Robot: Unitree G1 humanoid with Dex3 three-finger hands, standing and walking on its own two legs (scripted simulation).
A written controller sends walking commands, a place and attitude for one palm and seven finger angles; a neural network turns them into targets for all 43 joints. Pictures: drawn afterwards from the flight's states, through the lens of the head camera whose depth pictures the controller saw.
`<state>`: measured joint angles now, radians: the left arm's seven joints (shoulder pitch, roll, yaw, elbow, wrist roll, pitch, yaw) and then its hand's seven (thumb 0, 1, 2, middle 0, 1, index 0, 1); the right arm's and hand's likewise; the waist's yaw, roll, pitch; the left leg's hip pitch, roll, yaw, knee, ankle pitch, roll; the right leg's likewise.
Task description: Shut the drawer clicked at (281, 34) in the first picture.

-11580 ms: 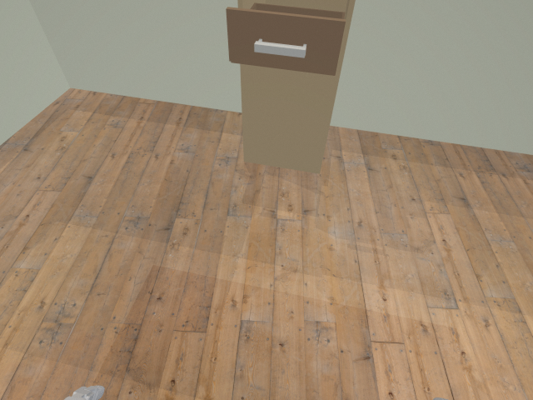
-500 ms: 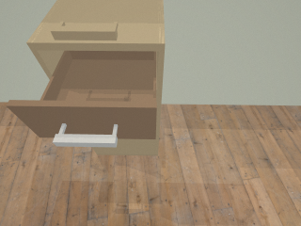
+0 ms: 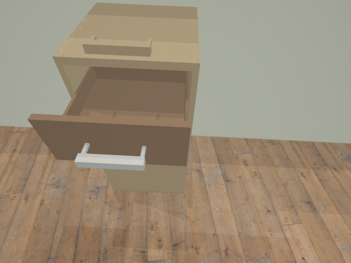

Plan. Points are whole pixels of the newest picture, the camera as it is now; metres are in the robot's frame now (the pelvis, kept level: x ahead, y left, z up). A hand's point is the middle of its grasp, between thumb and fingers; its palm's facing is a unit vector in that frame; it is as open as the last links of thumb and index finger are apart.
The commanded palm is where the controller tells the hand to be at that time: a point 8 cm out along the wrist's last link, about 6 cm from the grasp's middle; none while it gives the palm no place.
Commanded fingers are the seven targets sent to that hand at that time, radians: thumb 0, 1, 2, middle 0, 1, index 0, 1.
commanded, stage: come to a stop and stand still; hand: left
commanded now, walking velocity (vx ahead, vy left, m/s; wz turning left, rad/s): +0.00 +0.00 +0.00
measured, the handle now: (113, 154) +0.36 +0.19 +0.02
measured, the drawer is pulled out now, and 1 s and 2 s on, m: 0.23 0.23 0.23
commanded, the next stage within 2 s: look again from close up in 0.34 s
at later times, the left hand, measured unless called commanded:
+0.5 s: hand out of the picture -0.04 +0.19 -0.16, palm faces +0.00 -0.98 -0.22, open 7.3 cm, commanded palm none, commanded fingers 0.00 0.90 0.90 -0.20 -0.30 -0.20 -0.30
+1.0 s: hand out of the picture +0.00 +0.15 -0.17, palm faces +0.03 -0.98 -0.18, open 7.3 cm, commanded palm none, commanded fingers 0.00 0.90 0.90 -0.20 -0.30 -0.20 -0.30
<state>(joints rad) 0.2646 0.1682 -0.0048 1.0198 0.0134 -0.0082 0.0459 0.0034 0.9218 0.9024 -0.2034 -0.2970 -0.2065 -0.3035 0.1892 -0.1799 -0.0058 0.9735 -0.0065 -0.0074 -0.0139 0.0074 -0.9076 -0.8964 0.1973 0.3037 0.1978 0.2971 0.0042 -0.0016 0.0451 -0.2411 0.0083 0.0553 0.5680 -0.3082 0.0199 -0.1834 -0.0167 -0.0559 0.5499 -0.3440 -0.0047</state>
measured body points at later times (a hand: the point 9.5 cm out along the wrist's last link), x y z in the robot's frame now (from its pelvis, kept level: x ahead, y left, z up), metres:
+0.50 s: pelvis -0.02 +0.01 +0.01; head +0.00 +0.00 +0.46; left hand -0.03 +0.24 -0.14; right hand -0.03 -0.22 -0.15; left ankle +0.00 +0.10 -0.73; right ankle -0.03 -0.12 -0.73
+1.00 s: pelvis +0.01 -0.01 +0.01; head +0.03 -0.01 +0.46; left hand +0.00 +0.20 -0.15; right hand +0.02 -0.24 -0.15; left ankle +0.00 +0.10 -0.73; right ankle -0.03 -0.12 -0.73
